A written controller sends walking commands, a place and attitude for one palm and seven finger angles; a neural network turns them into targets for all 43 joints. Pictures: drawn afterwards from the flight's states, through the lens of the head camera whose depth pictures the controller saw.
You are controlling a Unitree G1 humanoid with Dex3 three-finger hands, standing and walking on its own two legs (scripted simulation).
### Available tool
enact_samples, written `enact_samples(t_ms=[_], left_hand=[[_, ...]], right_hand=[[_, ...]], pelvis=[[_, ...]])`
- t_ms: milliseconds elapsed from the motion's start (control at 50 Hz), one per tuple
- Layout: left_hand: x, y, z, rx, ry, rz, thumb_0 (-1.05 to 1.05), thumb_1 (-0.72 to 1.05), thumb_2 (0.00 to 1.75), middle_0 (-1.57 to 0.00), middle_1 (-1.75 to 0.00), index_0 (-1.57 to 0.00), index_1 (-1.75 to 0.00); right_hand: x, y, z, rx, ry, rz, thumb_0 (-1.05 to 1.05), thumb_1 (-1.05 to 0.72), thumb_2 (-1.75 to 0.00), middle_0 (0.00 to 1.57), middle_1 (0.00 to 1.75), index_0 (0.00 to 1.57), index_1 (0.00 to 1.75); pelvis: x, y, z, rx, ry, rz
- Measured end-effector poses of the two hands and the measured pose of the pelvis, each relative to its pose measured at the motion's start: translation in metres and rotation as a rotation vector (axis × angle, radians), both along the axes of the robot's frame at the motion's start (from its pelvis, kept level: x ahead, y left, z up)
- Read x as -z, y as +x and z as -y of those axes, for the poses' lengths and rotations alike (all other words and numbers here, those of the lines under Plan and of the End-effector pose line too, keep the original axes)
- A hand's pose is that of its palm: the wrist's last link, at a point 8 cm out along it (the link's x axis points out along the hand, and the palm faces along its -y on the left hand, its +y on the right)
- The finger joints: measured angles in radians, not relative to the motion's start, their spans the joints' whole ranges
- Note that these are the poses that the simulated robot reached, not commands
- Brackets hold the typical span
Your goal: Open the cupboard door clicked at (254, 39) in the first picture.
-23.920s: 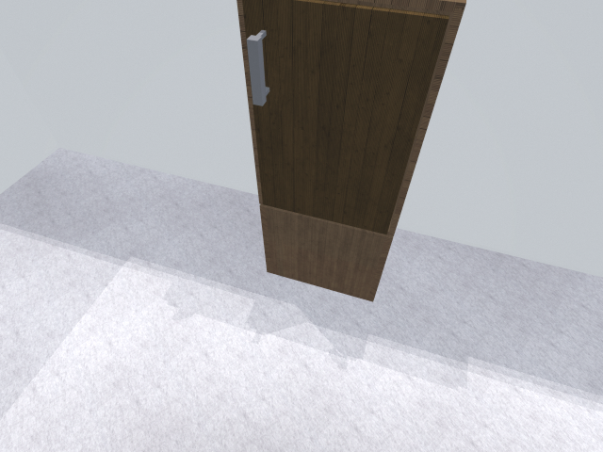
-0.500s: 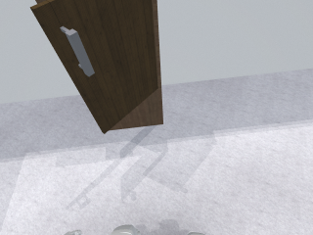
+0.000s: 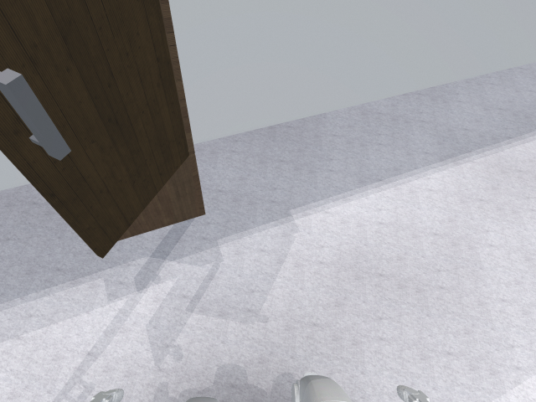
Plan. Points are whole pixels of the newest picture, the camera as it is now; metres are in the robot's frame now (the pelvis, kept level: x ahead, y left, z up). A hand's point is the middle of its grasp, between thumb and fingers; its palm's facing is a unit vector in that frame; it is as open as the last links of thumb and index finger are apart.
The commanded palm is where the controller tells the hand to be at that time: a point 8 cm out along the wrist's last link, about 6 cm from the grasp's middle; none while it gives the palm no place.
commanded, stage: walk to a spot facing it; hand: left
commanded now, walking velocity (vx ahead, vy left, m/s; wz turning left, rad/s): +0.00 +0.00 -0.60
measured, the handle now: (25, 114) +0.44 +0.40 +0.12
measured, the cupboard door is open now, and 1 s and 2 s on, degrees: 42 42 42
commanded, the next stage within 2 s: turn to face it in 1.94 s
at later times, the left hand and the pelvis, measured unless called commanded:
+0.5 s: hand (193, 358) +0.19 +0.14 -0.17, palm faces -0.33 -0.92 -0.22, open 7.4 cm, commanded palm none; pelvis +0.03 -0.01 -0.01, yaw -20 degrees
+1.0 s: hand (241, 335) +0.23 +0.06 -0.16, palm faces -0.56 -0.80 -0.24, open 7.4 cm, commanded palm none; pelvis +0.06 -0.06 +0.00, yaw -37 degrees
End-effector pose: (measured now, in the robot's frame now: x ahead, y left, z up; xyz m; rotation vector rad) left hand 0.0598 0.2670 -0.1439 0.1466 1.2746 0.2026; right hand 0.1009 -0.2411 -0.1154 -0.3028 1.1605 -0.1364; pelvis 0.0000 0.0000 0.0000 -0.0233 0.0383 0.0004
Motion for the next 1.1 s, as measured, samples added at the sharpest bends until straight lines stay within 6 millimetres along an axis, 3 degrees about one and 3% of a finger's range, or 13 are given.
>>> enact_samples(t_ms=[100, 200, 240, 300, 380, 540, 700, 860, 960, 1100], left_hand=[[-0.01, 0.048, 0.01, 0.117, 0.006, 0.047, 0.01, 0.91, 0.9, -0.19, -0.29, -0.19, -0.3], [-0.012, 0.098, 0.037, 0.249, 0.042, 0.114, 0.0, 0.91, 0.9, -0.19, -0.29, -0.19, -0.3], [-0.013, 0.109, 0.048, 0.284, 0.057, 0.136, 0.0, 0.91, 0.9, -0.19, -0.29, -0.19, -0.3], [-0.018, 0.116, 0.061, 0.322, 0.064, 0.127, 0.0, 0.91, 0.9, -0.19, -0.29, -0.2, -0.3], [-0.018, 0.12, 0.073, 0.374, 0.047, 0.09, 0.0, 0.91, 0.9, -0.2, -0.29, -0.2, -0.3], [0.004, 0.144, 0.08, 0.441, -0.026, 0.055, 0.0, 0.91, 0.9, -0.2, -0.3, -0.2, -0.3], [-0.009, 0.176, 0.106, 0.53, -0.045, 0.066, 0.01, 0.91, 0.9, -0.19, -0.29, -0.2, -0.3], [-0.012, 0.201, 0.156, 0.663, -0.002, 0.129, 0.0, 0.91, 0.9, -0.2, -0.29, -0.2, -0.3], [-0.02, 0.194, 0.163, 0.676, 0.013, 0.073, 0.0, 0.91, 0.9, -0.2, -0.29, -0.2, -0.3], [-0.01, 0.199, 0.159, 0.701, 0.005, -0.07, 0.0, 0.91, 0.9, -0.2, -0.3, -0.2, -0.3]], right_hand=[[0.005, -0.051, 0.015, 0.118, 0.007, -0.082, 0.01, -0.9, -0.9, 0.21, 0.3, 0.2, 0.29], [0.027, -0.1, 0.04, 0.253, 0.035, -0.143, 0.01, -0.9, -0.9, 0.21, 0.3, 0.2, 0.29], [0.034, -0.114, 0.049, 0.302, 0.036, -0.172, 0.01, -0.9, -0.9, 0.2, 0.3, 0.2, 0.29], [0.031, -0.12, 0.056, 0.358, 0.035, -0.178, 0.01, -0.9, -0.9, 0.2, 0.3, 0.2, 0.29], [0.02, -0.115, 0.054, 0.406, 0.044, -0.122, 0.01, -0.91, -0.9, 0.2, 0.3, 0.2, 0.29], [0.015, -0.104, 0.029, 0.465, 0.019, -0.029, 0.01, -0.9, -0.9, 0.2, 0.3, 0.2, 0.29], [0.008, -0.134, 0.01, 0.547, 0.055, -0.084, 0.01, -0.9, -0.9, 0.21, 0.3, 0.2, 0.29], [0.038, -0.18, 0.028, 0.702, 0.113, -0.129, 0.01, -0.9, -0.9, 0.21, 0.3, 0.2, 0.29], [0.023, -0.169, 0.052, 0.74, 0.104, -0.107, 0.01, -0.9, -0.9, 0.2, 0.3, 0.2, 0.29], [0.002, -0.112, 0.083, 0.761, 0.047, 0.023, 0.01, -0.91, -0.9, 0.2, 0.3, 0.2, 0.29]], pelvis=[[-0.002, 0.005, 0.004, 0.072, -0.015, 0.009], [0.013, 0.012, 0.022, 0.143, 0.013, 0.016], [0.015, 0.011, 0.025, 0.168, 0.012, 0.025], [0.01, 0.01, 0.027, 0.21, 0.022, 0.033], [0.003, 0.014, 0.026, 0.267, 0.038, 0.027], [0.011, 0.031, 0.01, 0.367, 0.008, -0.002], [-0.002, 0.038, 0.02, 0.471, -0.008, 0.004], [0.014, 0.039, 0.048, 0.574, 0.007, 0.026], [0.001, 0.052, 0.059, 0.626, 0.022, 0.028], [-0.004, 0.091, 0.073, 0.713, 0.033, 0.019]])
